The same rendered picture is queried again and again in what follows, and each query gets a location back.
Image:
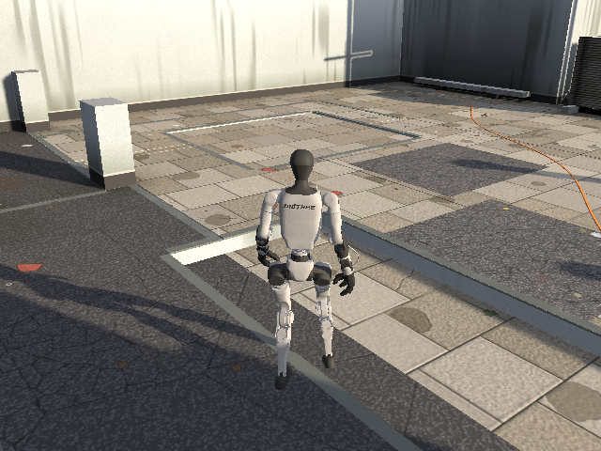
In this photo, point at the robot left upper arm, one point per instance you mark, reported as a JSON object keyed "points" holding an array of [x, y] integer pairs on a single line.
{"points": [[267, 211]]}

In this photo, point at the robot left foot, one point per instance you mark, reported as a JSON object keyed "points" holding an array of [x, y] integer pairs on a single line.
{"points": [[280, 382]]}

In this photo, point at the humanoid robot torso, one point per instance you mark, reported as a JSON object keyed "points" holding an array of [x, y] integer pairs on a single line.
{"points": [[300, 221]]}

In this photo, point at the right robot forearm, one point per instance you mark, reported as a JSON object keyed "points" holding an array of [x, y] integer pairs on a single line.
{"points": [[343, 256]]}

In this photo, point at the left robot forearm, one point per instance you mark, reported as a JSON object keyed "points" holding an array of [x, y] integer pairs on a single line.
{"points": [[262, 244]]}

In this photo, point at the robot right hand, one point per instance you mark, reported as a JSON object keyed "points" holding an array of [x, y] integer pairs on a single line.
{"points": [[349, 280]]}

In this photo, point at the robot left hand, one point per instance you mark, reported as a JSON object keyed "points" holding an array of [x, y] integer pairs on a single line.
{"points": [[263, 260]]}

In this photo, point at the robot right upper arm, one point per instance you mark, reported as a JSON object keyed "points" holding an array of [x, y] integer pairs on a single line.
{"points": [[331, 201]]}

